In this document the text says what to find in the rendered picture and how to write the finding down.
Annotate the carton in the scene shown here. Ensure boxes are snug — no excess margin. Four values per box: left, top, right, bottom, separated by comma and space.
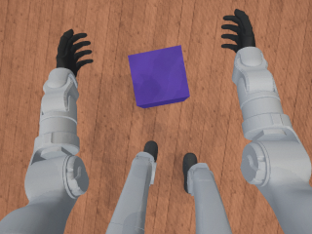
128, 45, 190, 108

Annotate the robot right thigh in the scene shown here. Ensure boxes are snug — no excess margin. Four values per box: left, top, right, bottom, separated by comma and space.
187, 168, 233, 234

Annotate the right robot forearm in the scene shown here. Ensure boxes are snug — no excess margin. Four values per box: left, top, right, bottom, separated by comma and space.
231, 46, 312, 177

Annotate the left robot hand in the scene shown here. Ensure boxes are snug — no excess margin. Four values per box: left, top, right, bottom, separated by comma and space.
56, 28, 93, 78

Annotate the left robot forearm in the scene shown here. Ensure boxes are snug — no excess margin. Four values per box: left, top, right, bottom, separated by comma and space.
24, 67, 80, 200

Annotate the robot left shin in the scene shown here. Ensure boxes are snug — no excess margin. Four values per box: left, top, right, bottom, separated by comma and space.
132, 151, 154, 164

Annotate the right robot hand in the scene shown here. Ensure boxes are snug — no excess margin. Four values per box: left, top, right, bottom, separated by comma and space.
220, 9, 256, 54

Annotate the left robot upper arm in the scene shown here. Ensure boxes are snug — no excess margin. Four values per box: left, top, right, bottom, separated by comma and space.
0, 154, 90, 234

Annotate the right robot upper arm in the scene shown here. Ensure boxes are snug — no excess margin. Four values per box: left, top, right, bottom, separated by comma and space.
240, 140, 312, 234

